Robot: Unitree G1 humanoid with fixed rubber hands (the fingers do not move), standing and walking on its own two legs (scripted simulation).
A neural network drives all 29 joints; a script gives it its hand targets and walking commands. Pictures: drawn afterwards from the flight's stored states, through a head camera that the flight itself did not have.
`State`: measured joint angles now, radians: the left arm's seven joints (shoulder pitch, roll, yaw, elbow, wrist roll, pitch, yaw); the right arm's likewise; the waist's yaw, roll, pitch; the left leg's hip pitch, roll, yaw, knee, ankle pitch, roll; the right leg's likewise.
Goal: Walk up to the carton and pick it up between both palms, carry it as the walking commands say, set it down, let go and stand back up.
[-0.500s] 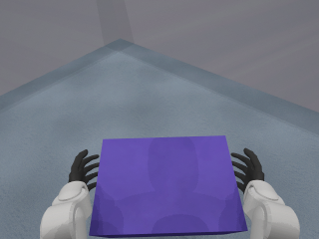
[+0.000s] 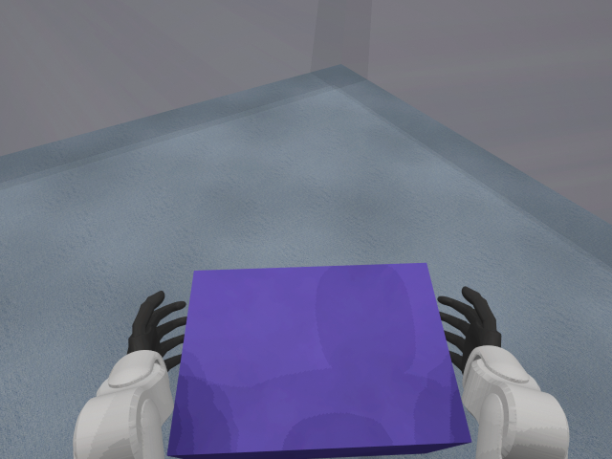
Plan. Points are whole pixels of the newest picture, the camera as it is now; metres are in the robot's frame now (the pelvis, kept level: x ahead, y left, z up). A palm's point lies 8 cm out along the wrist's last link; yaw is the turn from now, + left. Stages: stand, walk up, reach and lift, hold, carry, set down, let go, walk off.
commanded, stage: carry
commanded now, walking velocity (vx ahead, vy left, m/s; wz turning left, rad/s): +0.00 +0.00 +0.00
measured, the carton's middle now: (313, 365) +0.26 +0.00 +0.00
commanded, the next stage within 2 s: none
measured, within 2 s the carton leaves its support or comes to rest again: neither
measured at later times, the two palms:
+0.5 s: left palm (65, 369) +0.20 +0.24 +0.12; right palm (452, 388) +0.19 -0.12 +0.12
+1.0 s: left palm (91, 419) +0.17 +0.24 +0.05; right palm (447, 423) +0.17 -0.13 +0.06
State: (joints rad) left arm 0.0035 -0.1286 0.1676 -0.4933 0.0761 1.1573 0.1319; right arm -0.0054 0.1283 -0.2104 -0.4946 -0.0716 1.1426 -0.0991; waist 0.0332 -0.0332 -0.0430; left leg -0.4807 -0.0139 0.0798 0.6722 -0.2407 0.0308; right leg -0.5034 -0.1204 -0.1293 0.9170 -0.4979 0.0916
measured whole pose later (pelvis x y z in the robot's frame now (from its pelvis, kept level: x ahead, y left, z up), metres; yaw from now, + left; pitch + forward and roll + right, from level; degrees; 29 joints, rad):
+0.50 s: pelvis -0.03 +0.07 +0.02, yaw +0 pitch +2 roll +0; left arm -0.03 -0.12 0.14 -0.41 0.10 1.20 0.13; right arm 0.00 0.13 -0.25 -0.46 -0.07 1.19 -0.11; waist 0.00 0.00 -0.18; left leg -0.35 -0.07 0.15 0.35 -0.05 0.11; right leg -0.36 -0.10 -0.09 0.61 -0.34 0.03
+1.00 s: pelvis -0.08 +0.06 +0.02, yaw +1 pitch +2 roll -2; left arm -0.06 -0.08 0.13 -0.02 0.09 0.83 0.14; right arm -0.06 0.06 -0.24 -0.06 -0.06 0.84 -0.09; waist -0.01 0.03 -0.12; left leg -0.47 0.00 0.17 0.43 -0.08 0.06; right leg -0.36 -0.03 -0.15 0.57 -0.31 -0.01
